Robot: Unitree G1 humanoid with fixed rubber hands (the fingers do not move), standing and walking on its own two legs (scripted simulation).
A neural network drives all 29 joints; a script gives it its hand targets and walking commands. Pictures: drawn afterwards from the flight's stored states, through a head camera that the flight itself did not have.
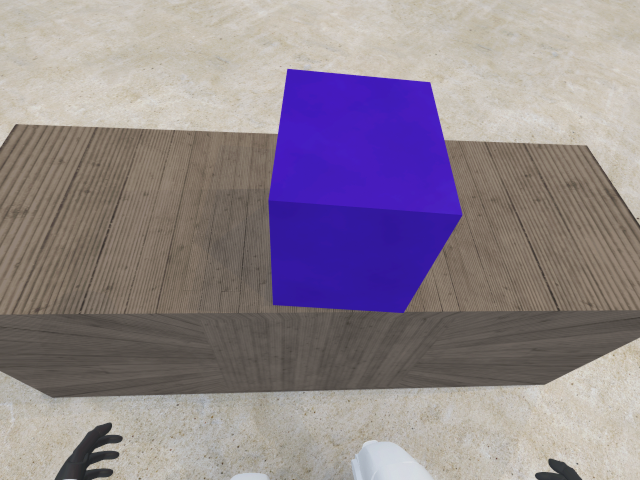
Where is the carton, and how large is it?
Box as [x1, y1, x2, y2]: [268, 69, 461, 312]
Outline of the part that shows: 287,69 268,200 273,304 403,312 461,216 460,206 430,83 422,81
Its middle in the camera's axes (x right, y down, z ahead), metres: +0.05 -0.07 +0.70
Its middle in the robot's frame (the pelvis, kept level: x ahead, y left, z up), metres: +0.56 -0.05 -0.05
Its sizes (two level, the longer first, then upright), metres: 0.299 0.249 0.297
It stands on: a pedestal, 0.57 m high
